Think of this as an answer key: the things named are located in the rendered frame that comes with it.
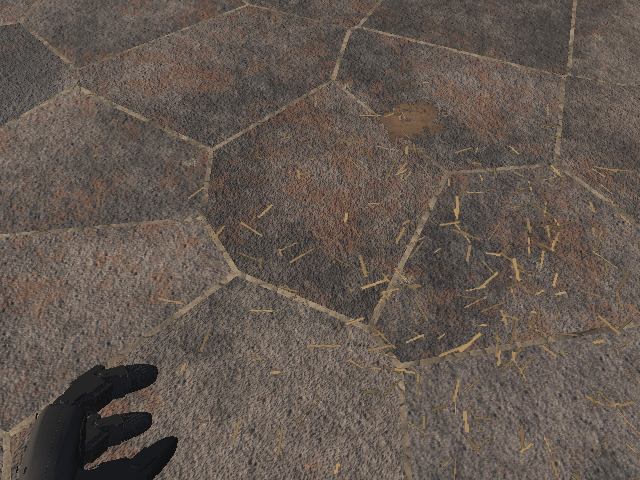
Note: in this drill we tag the left robot hand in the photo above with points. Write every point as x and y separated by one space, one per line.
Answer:
64 440

